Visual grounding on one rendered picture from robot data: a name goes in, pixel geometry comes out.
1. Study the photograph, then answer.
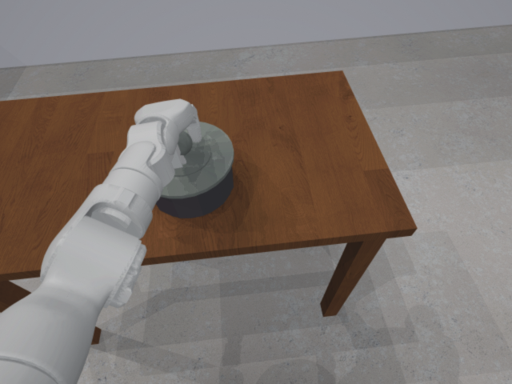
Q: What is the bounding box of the pot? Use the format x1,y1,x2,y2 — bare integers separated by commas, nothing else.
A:
156,167,234,218

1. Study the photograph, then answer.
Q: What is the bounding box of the robot left forearm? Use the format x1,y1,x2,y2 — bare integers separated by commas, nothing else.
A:
40,114,179,282

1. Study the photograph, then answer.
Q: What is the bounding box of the lid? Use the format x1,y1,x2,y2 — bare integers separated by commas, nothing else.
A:
161,122,234,198

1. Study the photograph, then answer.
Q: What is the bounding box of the table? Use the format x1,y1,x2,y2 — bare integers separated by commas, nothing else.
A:
0,70,417,345

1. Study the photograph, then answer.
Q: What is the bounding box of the left robot upper arm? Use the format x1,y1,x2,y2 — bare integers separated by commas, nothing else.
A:
0,215,146,384

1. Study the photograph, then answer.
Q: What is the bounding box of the knob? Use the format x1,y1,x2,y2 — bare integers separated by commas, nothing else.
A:
178,131,193,155

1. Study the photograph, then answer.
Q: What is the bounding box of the left robot hand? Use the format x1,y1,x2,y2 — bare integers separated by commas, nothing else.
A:
134,99,202,169

